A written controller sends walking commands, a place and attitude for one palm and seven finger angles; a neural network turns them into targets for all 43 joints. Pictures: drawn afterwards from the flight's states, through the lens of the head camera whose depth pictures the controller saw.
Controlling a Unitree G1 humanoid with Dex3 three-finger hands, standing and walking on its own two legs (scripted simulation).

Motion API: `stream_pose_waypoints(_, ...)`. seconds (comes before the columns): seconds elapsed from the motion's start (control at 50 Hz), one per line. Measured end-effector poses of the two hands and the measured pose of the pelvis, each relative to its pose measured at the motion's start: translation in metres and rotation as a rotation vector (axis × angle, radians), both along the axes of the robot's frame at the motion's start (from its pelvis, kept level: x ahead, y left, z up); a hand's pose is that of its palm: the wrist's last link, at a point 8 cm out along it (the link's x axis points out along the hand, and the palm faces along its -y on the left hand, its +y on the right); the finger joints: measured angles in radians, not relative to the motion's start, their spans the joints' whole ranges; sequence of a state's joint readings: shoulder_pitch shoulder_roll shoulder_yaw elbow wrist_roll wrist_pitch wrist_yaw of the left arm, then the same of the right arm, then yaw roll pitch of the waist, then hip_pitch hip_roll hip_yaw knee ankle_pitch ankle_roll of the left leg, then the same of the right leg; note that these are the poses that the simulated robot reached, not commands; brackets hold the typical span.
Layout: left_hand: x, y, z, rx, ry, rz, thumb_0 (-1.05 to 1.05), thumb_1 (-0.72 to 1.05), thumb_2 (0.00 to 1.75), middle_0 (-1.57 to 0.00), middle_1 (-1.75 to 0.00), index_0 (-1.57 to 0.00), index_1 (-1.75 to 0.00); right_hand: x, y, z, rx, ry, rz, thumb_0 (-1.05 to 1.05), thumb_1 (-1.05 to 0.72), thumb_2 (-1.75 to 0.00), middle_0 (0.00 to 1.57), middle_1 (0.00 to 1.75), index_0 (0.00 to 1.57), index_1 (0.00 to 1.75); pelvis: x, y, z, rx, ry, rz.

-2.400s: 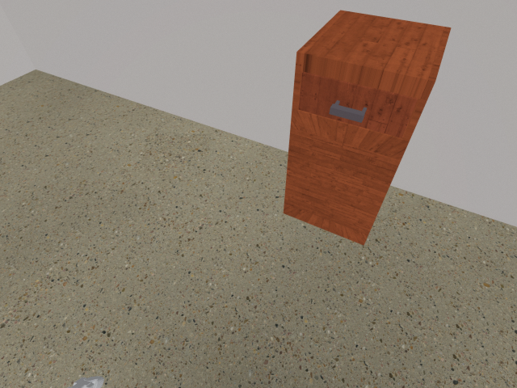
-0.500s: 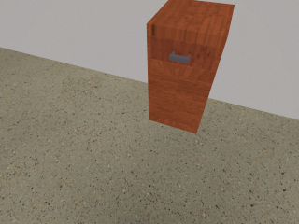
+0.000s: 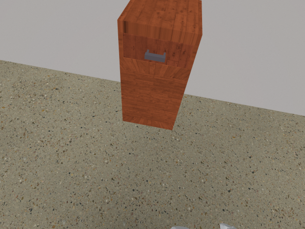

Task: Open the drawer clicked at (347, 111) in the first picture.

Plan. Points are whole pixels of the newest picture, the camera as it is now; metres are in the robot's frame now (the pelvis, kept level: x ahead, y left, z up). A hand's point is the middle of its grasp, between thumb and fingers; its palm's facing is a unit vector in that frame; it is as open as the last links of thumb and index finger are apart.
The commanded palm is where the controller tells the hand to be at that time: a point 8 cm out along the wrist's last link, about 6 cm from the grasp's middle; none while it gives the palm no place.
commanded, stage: take the last steps up to it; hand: left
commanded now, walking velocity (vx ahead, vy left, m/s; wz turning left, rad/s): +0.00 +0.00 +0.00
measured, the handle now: (155, 55) +0.93 +0.06 -0.08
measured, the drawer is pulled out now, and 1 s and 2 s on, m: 0.00 0.00 0.00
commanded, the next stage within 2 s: come to a stop and stand still in 1.14 s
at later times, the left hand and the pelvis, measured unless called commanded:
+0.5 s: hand out of the picture +0.11 +0.14 -0.17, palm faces -0.09 -0.98 -0.19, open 7.2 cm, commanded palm none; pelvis +0.07 -0.04 +0.00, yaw -6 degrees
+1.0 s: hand (113, 172) +0.31 +0.15 -0.17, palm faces -0.07 -0.98 -0.17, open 7.3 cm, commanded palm none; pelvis +0.25 -0.02 +0.01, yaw -7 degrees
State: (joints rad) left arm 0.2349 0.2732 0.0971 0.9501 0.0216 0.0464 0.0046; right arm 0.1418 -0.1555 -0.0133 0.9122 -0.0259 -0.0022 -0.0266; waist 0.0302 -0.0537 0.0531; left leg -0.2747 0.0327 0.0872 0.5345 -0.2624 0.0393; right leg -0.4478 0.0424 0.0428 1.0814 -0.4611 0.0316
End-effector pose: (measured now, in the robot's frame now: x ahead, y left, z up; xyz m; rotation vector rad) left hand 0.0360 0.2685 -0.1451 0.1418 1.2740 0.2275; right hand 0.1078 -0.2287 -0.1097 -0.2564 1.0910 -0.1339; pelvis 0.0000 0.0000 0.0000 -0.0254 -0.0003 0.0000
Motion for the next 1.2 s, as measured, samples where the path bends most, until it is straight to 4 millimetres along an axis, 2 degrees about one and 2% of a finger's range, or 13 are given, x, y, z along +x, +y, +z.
stream_pose_waypoints(0.14,0.049,-0.004,0.015,0.000,-0.041,-0.123,0.00,0.91,0.90,-0.19,-0.30,-0.20,-0.30,-0.064,-0.005,-0.009,0.026,0.105,-0.131,0.00,-0.91,-0.90,0.21,0.30,0.20,0.30,0.004,0.004,0.006,-0.006,0.007,-0.062)
stream_pose_waypoints(0.3,0.101,-0.056,0.017,-0.028,-0.083,-0.256,0.00,0.91,0.90,-0.20,-0.30,-0.20,-0.30,-0.155,-0.030,-0.028,0.055,0.316,-0.299,0.00,-0.91,-0.90,0.21,0.30,0.20,0.30,0.023,-0.019,-0.001,0.012,0.015,-0.111)
stream_pose_waypoints(0.34,0.107,-0.069,0.013,-0.029,-0.102,-0.254,0.00,0.91,0.90,-0.20,-0.30,-0.20,-0.30,-0.170,-0.037,-0.033,0.060,0.380,-0.315,0.00,-0.91,-0.90,0.21,0.30,0.20,0.30,0.029,-0.026,-0.006,0.005,0.009,-0.112)
stream_pose_waypoints(0.38,0.104,-0.078,0.012,-0.040,-0.097,-0.235,0.00,0.91,0.90,-0.20,-0.30,-0.20,-0.30,-0.171,-0.040,-0.032,0.065,0.426,-0.320,0.00,-0.91,-0.90,0.20,0.30,0.20,0.30,0.038,-0.030,-0.004,-0.001,0.006,-0.111)
stream_pose_waypoints(0.42,0.095,-0.082,0.010,-0.042,-0.065,-0.207,0.00,0.92,0.90,-0.20,-0.30,-0.20,-0.30,-0.160,-0.043,-0.029,0.068,0.428,-0.320,0.00,-0.91,-0.90,0.20,0.30,0.20,0.30,0.049,-0.033,-0.001,0.000,0.004,-0.113)
stream_pose_waypoints(0.48,0.081,-0.077,0.005,-0.036,0.014,-0.182,0.00,0.94,0.89,-0.20,-0.30,-0.21,-0.30,-0.127,-0.045,-0.026,0.070,0.380,-0.312,0.01,-0.91,-0.90,0.20,0.30,0.19,0.30,0.067,-0.036,0.000,0.000,0.001,-0.110)
stream_pose_waypoints(0.62,0.053,-0.064,-0.016,-0.077,0.222,-0.116,0.00,0.93,0.90,-0.20,-0.30,-0.20,-0.30,-0.007,-0.030,-0.030,0.071,0.221,-0.237,0.00,-0.91,-0.90,0.20,0.30,0.19,0.30,0.120,-0.023,-0.010,-0.016,-0.008,-0.101)
stream_pose_waypoints(0.7,0.063,-0.052,-0.030,-0.099,0.306,-0.097,0.00,0.92,0.90,-0.20,-0.30,-0.20,-0.30,0.054,-0.017,-0.037,0.050,0.114,-0.214,0.00,-0.91,-0.90,0.20,0.30,0.20,0.30,0.152,-0.010,-0.023,-0.007,-0.022,-0.121)
stream_pose_waypoints(0.78,0.113,-0.047,-0.020,-0.097,0.256,-0.123,0.01,0.92,0.90,-0.20,-0.30,-0.20,-0.30,0.076,-0.011,-0.026,0.043,0.098,-0.242,0.00,-0.94,-0.90,0.21,0.30,0.20,0.30,0.177,-0.005,-0.010,0.004,-0.028,-0.132)
stream_pose_waypoints(0.9,0.209,-0.056,0.000,-0.093,0.069,-0.135,0.01,0.92,0.90,-0.20,-0.30,-0.20,-0.30,0.084,0.001,-0.020,0.084,0.188,-0.249,0.00,-0.93,-0.90,0.20,0.30,0.20,0.30,0.215,-0.009,0.006,0.015,-0.017,-0.123)
stream_pose_waypoints(1.0,0.271,-0.066,0.009,-0.062,0.017,-0.157,0.01,0.94,0.90,-0.20,-0.30,-0.20,-0.30,0.088,0.005,-0.025,0.141,0.262,-0.291,0.00,-0.92,-0.90,0.20,0.30,0.20,0.30,0.249,-0.023,0.008,0.031,-0.015,-0.124)
stream_pose_waypoints(1.1,0.333,-0.093,0.012,-0.040,-0.001,-0.207,0.01,0.93,0.90,-0.19,-0.30,-0.20,-0.30,0.092,-0.004,-0.034,0.189,0.347,-0.341,0.00,-0.91,-0.90,0.21,0.30,0.20,0.30,0.287,-0.048,0.004,0.044,-0.011,-0.130)
stream_pose_waypoints(1.2,0.388,-0.131,0.003,-0.024,-0.061,-0.231,0.01,0.92,0.90,-0.20,-0.30,-0.20,-0.30,0.106,-0.031,-0.052,0.217,0.447,-0.356,0.00,-0.91,-0.90,0.21,0.30,0.20,0.30,0.327,-0.082,-0.014,0.041,-0.011,-0.124)
